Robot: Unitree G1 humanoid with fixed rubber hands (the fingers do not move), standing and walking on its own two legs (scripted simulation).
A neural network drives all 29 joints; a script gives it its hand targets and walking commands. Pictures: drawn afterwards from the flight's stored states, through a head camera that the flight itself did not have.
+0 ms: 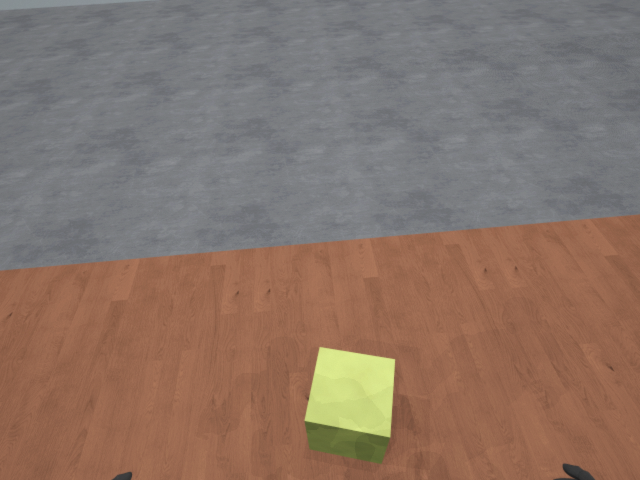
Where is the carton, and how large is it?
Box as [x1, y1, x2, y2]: [305, 347, 394, 463]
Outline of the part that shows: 320,347 305,416 305,426 309,448 381,463 390,434 394,359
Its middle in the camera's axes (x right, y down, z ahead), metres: +0.09 +0.48 +1.09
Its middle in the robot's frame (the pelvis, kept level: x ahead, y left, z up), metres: +0.45 -0.04 -0.66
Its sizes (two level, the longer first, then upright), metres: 0.210 0.200 0.250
